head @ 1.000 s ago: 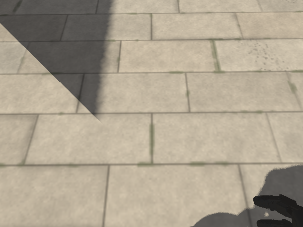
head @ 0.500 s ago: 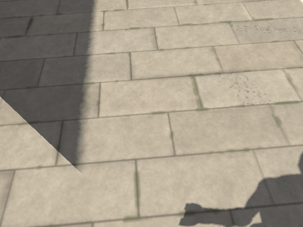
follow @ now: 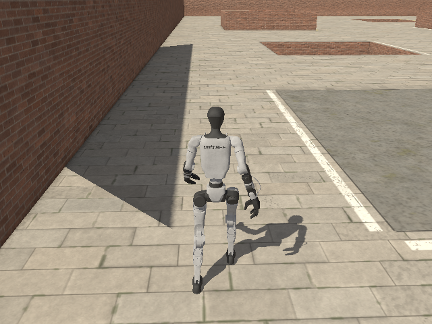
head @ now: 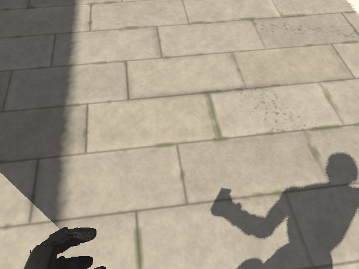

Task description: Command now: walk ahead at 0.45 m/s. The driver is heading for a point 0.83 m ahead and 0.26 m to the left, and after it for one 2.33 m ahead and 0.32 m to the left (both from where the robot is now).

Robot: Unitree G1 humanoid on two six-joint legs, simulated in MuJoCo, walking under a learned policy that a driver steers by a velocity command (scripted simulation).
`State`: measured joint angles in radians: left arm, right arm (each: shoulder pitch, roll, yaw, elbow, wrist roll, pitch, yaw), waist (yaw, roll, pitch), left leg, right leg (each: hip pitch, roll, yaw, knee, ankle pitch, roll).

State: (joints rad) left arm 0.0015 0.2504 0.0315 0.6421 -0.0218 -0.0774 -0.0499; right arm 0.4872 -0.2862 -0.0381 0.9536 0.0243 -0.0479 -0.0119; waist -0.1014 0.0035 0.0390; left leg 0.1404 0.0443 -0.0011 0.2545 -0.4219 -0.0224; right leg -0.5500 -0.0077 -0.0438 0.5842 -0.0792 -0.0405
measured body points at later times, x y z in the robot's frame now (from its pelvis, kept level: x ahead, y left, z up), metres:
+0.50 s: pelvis +0.23 -0.01 +0.02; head +0.25 +0.00 +0.47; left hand +0.25 +0.28 -0.12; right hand +0.43 -0.25 -0.08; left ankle +0.41 +0.14 -0.69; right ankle +0.14 -0.12 -0.73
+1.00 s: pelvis +0.50 +0.06 +0.02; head +0.53 +0.09 +0.47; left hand +0.67 +0.35 -0.06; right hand +0.59 -0.22 -0.09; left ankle +0.41 +0.13 -0.73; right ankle +0.73 -0.04 -0.68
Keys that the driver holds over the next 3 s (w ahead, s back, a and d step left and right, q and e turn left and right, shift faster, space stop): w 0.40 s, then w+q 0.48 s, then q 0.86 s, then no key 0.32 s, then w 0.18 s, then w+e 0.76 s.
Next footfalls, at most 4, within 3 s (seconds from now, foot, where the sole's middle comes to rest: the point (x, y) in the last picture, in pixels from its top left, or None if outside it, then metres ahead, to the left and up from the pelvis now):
0.04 right None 0.18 -0.12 -0.76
0.58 left None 0.45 0.13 -0.76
1.08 right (164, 192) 0.76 0.01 -0.76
1.52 left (113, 236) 0.60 0.21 -0.76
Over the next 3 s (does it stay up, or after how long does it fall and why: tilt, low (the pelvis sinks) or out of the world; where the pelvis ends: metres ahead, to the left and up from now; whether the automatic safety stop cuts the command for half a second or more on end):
stays up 0.94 0.28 0.02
